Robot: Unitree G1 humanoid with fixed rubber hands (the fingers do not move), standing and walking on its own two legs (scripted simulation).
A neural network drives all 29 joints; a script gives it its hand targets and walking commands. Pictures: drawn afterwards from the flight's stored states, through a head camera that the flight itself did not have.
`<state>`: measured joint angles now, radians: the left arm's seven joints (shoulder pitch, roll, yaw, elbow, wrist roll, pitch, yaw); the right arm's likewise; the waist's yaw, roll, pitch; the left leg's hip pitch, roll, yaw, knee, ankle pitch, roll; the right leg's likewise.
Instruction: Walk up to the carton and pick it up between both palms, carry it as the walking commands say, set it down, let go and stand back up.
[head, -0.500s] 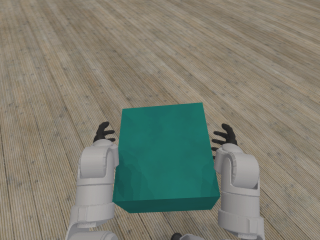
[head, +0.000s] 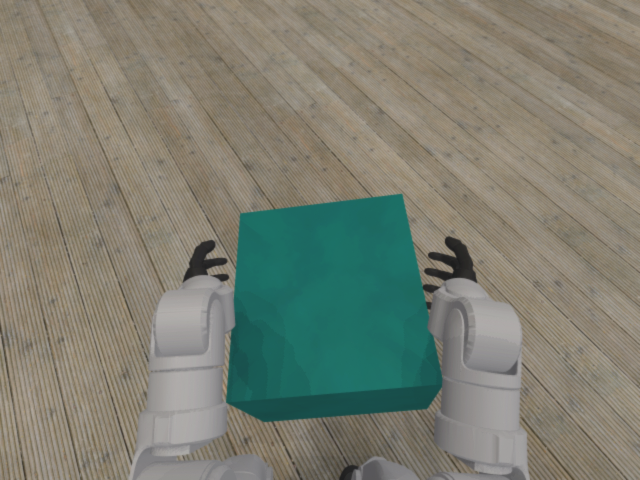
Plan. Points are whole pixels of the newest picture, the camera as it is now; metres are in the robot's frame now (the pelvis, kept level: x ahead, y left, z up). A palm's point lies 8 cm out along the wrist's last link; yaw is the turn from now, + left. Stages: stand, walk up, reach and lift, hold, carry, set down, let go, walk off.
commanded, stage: carry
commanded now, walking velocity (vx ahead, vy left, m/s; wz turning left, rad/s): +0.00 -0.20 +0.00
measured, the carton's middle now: (332, 309) +0.33 +0.00 -0.05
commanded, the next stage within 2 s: none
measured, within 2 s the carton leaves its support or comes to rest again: neither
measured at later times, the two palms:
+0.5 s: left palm (242, 277) +0.32 +0.11 +0.06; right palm (501, 279) +0.33 -0.19 +0.07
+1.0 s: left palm (330, 311) +0.27 +0.00 +0.08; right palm (611, 318) +0.28 -0.30 +0.08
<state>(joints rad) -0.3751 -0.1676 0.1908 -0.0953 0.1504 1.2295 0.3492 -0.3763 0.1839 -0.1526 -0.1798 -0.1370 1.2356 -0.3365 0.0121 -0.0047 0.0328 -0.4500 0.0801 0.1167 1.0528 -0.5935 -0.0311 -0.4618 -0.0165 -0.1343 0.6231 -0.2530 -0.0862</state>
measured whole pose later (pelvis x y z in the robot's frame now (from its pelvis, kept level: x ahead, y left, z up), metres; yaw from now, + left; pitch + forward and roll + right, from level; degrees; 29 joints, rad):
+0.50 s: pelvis +0.01 -0.05 +0.00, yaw -3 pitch +5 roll +0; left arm -0.38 -0.16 0.19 -0.17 0.15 1.23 0.35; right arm -0.39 0.19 -0.15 -0.19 -0.14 1.21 -0.30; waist 0.05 0.00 0.03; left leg -0.38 0.17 0.12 0.62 -0.31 -0.09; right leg -0.43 0.01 -0.10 0.66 -0.35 0.00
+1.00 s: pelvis -0.03 -0.15 +0.00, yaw +2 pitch +2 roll +5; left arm -0.38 -0.18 0.19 -0.18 0.15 1.25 0.36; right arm -0.38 0.19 -0.15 -0.22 -0.15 1.23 -0.31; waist -0.02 -0.04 0.04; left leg -0.48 0.07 0.11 1.03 -0.51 -0.10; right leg -0.41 0.02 -0.19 0.59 -0.24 -0.19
